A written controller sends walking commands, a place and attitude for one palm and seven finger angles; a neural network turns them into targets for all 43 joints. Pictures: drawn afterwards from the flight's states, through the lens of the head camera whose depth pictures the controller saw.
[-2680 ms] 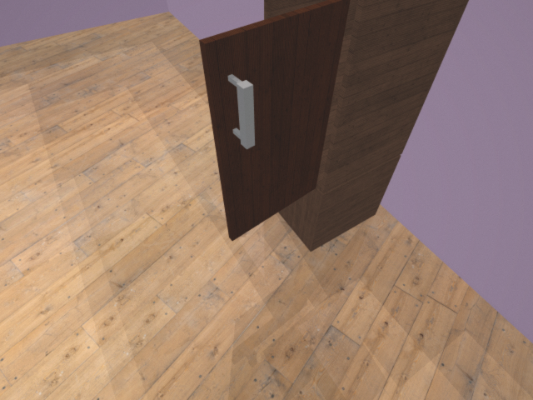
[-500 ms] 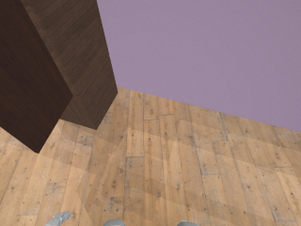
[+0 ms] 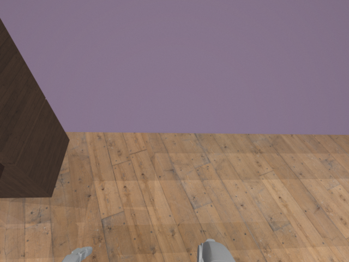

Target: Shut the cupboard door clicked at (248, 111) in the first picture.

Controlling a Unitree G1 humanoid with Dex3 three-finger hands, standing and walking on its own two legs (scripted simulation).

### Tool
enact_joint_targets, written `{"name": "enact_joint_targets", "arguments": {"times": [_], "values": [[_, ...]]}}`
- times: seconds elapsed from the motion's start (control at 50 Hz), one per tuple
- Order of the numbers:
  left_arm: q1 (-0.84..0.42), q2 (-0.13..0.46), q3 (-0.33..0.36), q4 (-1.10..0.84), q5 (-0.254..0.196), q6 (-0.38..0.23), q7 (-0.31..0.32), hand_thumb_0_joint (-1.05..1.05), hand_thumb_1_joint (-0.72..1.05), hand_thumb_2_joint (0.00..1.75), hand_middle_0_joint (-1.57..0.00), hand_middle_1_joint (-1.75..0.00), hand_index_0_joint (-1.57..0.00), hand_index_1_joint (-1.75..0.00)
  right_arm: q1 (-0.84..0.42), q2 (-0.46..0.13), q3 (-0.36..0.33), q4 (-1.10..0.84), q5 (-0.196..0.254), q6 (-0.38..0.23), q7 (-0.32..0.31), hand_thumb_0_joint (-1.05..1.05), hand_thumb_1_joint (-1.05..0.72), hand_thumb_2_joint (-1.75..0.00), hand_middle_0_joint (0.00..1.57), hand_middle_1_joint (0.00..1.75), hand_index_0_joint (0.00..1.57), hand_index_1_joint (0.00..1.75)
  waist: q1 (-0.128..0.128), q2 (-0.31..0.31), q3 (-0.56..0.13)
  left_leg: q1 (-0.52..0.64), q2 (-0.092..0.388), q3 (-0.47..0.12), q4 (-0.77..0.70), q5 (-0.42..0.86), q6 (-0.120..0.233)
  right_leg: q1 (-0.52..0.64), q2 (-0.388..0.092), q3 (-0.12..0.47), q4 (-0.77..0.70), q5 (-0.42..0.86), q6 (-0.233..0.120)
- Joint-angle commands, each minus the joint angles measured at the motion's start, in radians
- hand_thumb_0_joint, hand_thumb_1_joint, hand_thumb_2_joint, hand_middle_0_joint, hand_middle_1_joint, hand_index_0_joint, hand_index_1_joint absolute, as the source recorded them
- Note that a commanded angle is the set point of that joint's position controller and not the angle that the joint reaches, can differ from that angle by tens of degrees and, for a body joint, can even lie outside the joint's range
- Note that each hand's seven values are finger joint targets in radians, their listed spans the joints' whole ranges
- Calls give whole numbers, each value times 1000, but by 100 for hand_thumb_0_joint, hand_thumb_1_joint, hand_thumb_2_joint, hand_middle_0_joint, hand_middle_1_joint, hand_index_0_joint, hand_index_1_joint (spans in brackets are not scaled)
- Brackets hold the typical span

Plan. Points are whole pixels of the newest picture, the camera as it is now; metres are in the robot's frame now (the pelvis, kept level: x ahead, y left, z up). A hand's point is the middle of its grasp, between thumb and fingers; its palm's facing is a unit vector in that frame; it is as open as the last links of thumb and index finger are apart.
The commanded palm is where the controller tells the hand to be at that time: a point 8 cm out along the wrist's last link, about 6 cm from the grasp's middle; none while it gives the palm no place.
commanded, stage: walk to a spot facing it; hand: left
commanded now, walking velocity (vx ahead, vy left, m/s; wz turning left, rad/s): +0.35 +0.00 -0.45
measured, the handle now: out of the picture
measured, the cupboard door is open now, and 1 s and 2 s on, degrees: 96 96 96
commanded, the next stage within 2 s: turn to face it in 0.94 s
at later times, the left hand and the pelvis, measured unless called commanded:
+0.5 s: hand (137, 214) +0.26 +0.11 -0.17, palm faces -0.13 -0.97 -0.22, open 7.1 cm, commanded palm none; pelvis +0.19 -0.08 +0.00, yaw -10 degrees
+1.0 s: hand (162, 138) +0.54 +0.05 -0.17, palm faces -0.25 -0.94 -0.22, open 7.3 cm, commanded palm none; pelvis +0.42 -0.12 -0.01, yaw -16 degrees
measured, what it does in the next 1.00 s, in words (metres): walks ahead, turning right: right foot, then left foot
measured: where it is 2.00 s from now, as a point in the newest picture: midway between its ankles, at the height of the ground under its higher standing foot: (205, 189)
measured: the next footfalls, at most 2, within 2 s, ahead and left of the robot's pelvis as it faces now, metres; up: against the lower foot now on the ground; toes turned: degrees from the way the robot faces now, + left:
right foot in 0.18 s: +0.18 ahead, -0.15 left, +0.00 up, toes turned -13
left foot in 0.64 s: +0.41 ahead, +0.03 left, +0.00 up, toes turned -4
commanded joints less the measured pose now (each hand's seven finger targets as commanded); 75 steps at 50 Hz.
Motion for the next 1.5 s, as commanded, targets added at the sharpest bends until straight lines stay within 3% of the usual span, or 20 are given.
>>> {"name": "enact_joint_targets", "arguments": {"times": [0.0,0.08,0.12,0.14,0.16,0.2,0.28,0.5,0.58,0.62,0.64,0.78,0.96,0.98,1.0,1.04,1.14,1.32,1.36,1.48], "values": [[-185,-18,-24,-115,-9,-37,-8,0,90,90,-20,-30,-20,-30,138,-157,-36,5,-7,-12,-7,0,-90,-90,20,30,20,30,-58,218,29,83,210,-52,-133,337,99,-48,2,-65,-219,18,-15],[-173,3,-21,-98,-10,-46,0,0,90,90,-20,-30,-20,-30,150,-173,-34,27,-10,-4,-6,0,-90,-90,20,30,20,30,-35,205,14,79,242,-5,-37,583,96,147,55,-115,-368,-66,-62],[83,54,-2,-16,-9,-64,13,0,90,90,-20,-30,-20,-30,87,-193,-36,18,4,2,-3,0,-90,-90,20,30,20,30,95,154,-112,-41,198,46,269,725,51,541,106,-133,-484,-16,-106],[278,158,29,41,-4,-79,27,0,90,90,-20,-30,-20,-30,48,-155,-31,-7,25,-2,12,0,-90,-90,20,30,20,30,187,-18,-234,-311,124,82,561,484,9,885,-74,89,-547,-74,-169],[400,275,57,74,-20,-80,46,0,90,90,-20,-30,-20,-30,18,-88,-23,-60,40,-5,9,0,-90,-90,20,30,20,30,204,-257,-323,-593,-48,18,926,-337,-41,1026,-392,604,-700,51,-290],[224,217,36,34,-40,-68,65,0,90,90,-20,-30,-20,-30,-89,-111,-44,-70,27,6,7,0,-90,-90,20,30,20,30,123,-62,-115,-654,46,-182,1039,-196,-17,693,-366,546,-802,-139,-290],[67,64,-6,8,-21,-96,70,0,90,90,-20,-30,-20,-30,4,-56,-43,17,-1,49,22,0,-90,-90,20,30,20,30,-18,-91,-15,-439,68,-165,752,-2,-33,332,-175,194,-876,-17,-194],[250,68,-10,127,-20,-124,68,0,90,90,-20,-30,-20,-30,-316,-59,-45,-77,9,17,51,0,-90,-90,20,30,20,30,59,-67,6,-448,-9,-132,294,59,-6,592,-191,218,-823,244,-206],[217,70,-9,131,-27,-122,71,0,90,90,-20,-30,-20,-30,-154,-108,-51,-8,1,1,35,0,-90,-90,20,30,20,30,-49,-10,-48,-60,-68,-90,100,110,37,467,-115,110,-568,450,-142],[253,2,-25,94,-37,-124,56,0,90,90,-20,-30,-20,-30,121,-281,-92,57,-19,-5,16,0,-90,-90,20,30,20,30,-127,328,-229,372,348,-620,-36,91,238,42,89,-45,29,-207,-51],[176,22,-21,60,-23,-127,58,0,90,90,-20,-30,-20,-30,131,-282,-89,55,-7,8,12,0,-90,-90,20,30,20,30,-132,204,-182,275,409,-709,-96,5,288,-38,71,42,194,-326,-62],[148,-51,-23,72,-11,-71,29,0,90,90,-20,-30,-20,-30,-54,-131,-48,34,6,-19,8,0,-90,-90,20,30,20,30,14,168,-5,-110,181,-207,-209,84,159,68,-54,22,-85,-21,-23],[142,5,-7,80,-10,-78,29,0,90,90,-20,-30,-20,-30,5,-144,-45,82,0,9,13,0,-90,-90,20,30,20,30,61,113,8,-133,144,-92,-9,151,107,415,38,-100,-491,37,-51],[279,61,6,122,-8,-91,36,0,90,90,-20,-30,-20,-30,-2,-128,-39,80,10,8,16,0,-90,-90,20,30,20,30,123,15,-55,-236,81,-38,218,209,70,632,-7,-7,-547,-16,-90],[433,174,33,167,-4,-103,53,0,90,90,-20,-30,-20,-30,5,-75,-29,57,24,3,29,0,-90,-90,20,30,20,30,177,-259,-147,-454,-50,42,547,-23,22,826,-263,372,-681,-84,-192],[373,183,23,150,-28,-96,74,0,90,90,-20,-30,-20,-30,-69,-88,-42,33,23,11,19,0,-90,-90,20,30,20,30,141,-188,-123,-579,-24,-163,874,-289,19,717,-385,507,-806,-24,-277],[111,29,-30,81,-19,-108,87,0,90,90,-20,-30,-20,-30,35,9,-23,105,15,60,21,0,-90,-90,20,30,20,30,-25,-91,-43,-346,21,-166,636,-56,-8,343,-256,3,-825,290,-161],[109,71,0,59,-28,-72,96,0,90,90,-20,-30,-20,-30,-24,-63,-37,29,8,64,39,0,-90,-90,20,30,20,30,-32,-3,-88,-148,-36,-100,164,188,7,421,-242,-148,-488,329,-67],[127,10,-11,1,-44,-51,93,0,90,90,-20,-30,-20,-30,62,-243,-78,15,-4,61,23,0,-90,-90,20,30,20,30,-66,419,-166,21,318,-631,-9,639,233,123,-13,-151,-42,-466,54],[50,20,-5,-19,-21,-29,79,0,90,90,-20,-30,-20,-30,-129,-204,-69,-61,3,54,1,0,-90,-90,20,30,20,30,0,180,-122,-153,165,-476,-63,253,173,70,-24,47,74,-196,51]]}}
